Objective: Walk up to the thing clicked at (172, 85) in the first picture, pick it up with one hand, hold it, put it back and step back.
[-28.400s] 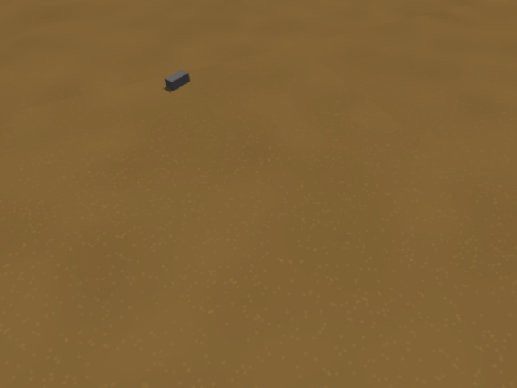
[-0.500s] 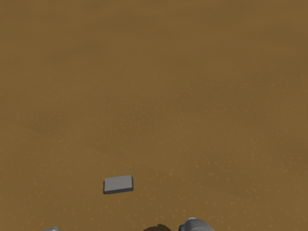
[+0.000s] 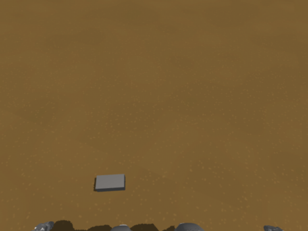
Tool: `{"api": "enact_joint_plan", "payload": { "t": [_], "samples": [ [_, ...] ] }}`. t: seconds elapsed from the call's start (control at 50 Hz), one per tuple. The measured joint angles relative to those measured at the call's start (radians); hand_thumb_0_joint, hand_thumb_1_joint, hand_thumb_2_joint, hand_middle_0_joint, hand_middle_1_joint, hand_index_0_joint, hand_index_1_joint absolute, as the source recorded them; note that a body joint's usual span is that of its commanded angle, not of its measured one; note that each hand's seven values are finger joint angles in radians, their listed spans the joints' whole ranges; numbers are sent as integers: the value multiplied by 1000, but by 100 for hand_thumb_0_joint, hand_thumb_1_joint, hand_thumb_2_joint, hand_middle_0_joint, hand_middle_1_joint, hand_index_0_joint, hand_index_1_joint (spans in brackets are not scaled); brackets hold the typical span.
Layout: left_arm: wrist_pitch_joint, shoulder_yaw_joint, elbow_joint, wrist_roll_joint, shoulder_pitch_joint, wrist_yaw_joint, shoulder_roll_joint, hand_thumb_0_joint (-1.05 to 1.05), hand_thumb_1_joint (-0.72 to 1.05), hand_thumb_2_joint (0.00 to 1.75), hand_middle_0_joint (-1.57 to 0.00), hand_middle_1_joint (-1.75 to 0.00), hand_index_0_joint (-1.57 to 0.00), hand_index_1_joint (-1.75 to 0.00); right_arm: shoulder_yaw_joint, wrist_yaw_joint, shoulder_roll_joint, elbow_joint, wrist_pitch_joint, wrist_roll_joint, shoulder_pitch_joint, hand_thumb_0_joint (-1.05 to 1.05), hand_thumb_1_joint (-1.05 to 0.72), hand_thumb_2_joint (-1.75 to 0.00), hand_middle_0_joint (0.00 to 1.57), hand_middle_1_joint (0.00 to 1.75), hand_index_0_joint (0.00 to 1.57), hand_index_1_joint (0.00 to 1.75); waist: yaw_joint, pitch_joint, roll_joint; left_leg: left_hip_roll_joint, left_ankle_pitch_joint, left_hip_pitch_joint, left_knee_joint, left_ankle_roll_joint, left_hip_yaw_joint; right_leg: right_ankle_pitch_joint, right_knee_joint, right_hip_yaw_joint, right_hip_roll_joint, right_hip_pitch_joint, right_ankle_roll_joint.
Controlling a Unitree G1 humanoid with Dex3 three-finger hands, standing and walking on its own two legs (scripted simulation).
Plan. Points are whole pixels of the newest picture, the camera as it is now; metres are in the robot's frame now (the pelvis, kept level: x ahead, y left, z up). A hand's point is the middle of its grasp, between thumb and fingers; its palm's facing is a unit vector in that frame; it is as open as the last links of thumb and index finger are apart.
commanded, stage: walk up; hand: left
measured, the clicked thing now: (111, 182) +0.44 +0.25 -0.72
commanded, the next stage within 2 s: none
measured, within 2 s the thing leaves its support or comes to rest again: neither
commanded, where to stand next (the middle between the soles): +0.06 +0.00 m, yaw +1 degrees
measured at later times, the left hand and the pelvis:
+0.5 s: hand out of the picture +0.07 +0.26 -0.13, palm faces -0.03 -0.93 -0.36, open 7.4 cm; pelvis -0.03 +0.00 +0.02, yaw -1 degrees
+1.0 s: hand out of the picture +0.05 +0.26 -0.13, palm faces -0.03 -0.94 -0.35, open 7.4 cm; pelvis -0.02 +0.01 +0.02, yaw +0 degrees
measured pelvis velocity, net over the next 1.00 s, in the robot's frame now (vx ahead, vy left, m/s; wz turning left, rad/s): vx -0.02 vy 0.01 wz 0.00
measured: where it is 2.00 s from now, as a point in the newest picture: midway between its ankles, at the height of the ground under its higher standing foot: outside the picture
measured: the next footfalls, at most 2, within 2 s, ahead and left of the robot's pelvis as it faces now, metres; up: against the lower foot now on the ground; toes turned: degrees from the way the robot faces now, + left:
right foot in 0.06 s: +0.01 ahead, -0.14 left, +0.00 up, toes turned +0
left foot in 1.88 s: -0.03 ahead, +0.17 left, +0.00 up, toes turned -1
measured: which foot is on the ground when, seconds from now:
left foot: down 0.00-1.00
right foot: up 0.00-0.04, down 0.06-1.00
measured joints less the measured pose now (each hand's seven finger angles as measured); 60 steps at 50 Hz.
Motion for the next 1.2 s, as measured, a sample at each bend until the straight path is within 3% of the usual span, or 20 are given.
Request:
{"api": "enact_joint_plan", "payload": {
  "t": [0.06, 0.1, 0.18, 0.22, 0.26, 0.32, 0.6, 1.2],
  "samples": [
    [-24, 1, 17, 4, 11, 3, 4, 1, 90, 89, -20, -30, -20, -30, 3, 1, -15, -6, 9, 5, -26, 1, -90, -90, 20, 30, 21, 30, 19, 2, 9, 7, -10, -28, 33, -14, 7, 139, -254, -8, -25, 108, 8],
    [-41, -3, 45, 15, 13, 12, -19, 1, 90, 90, -20, -30, -20, -30, 0, 0, -29, 4, 24, 17, -61, 1, -90, -90, 20, 30, 21, 30, 19, 26, 62, 36, -20, -33, 71, -14, -16, 165, -287, -24, 4, 137, 30],
    [-51, -27, 74, 27, 55, 6, -38, 1, 90, 89, -20, -30, -20, -30, 3, 5, -16, 18, 34, 22, -82, 1, -90, -90, 20, 30, 20, 30, 27, 0, 61, -4, -120, 4, 62, 17, -15, 156, -275, -4, -23, 138, 37],
    [-50, -34, 87, 24, 63, 5, -47, 1, 90, 89, -20, -30, -20, -30, 3, 13, -16, 29, 24, 27, -84, 1, -90, -90, 20, 30, 20, 30, 15, -15, 74, -2, 19, 50, -18, 18, -17, 155, -275, -12, -30, 144, 45],
    [-49, -35, 97, 19, 47, 6, -47, 1, 90, 89, -20, -30, -20, -30, 2, 16, -4, 48, 19, 26, -92, 1, -90, -90, 20, 30, 20, 30, 17, -8, 61, -17, 27, 74, -48, -14, -12, 156, -273, -9, -49, 152, 52],
    [-57, -37, 102, 18, 32, 6, -49, 1, 90, 89, -20, -30, -20, -30, 13, 25, 12, 76, 23, 26, -101, 1, -90, -90, 20, 30, 20, 30, 23, -14, 61, -14, 32, 92, -78, -25, -12, 185, -316, -10, -47, 174, 54],
    [-56, -36, 168, 20, -28, -10, -41, 1, 90, 89, -20, -30, -20, -30, 26, 38, 42, 197, 15, 11, -81, 1, -90, -90, 20, 30, 20, 30, 2, -68, 18, -19, 136, 153, -250, -11, 1, 312, -519, -1, -54, 243, 68],
    [-56, -36, 229, 26, -13, -2, -59, 1, 90, 89, -20, -30, -20, -30, 15, 30, 44, 222, 17, 20, -113, 1, -90, -90, 20, 30, 20, 30, 7, -83, 42, -14, 145, 190, -309, -19, -14, 326, -595, -19, -50, 295, 67]
  ]
}}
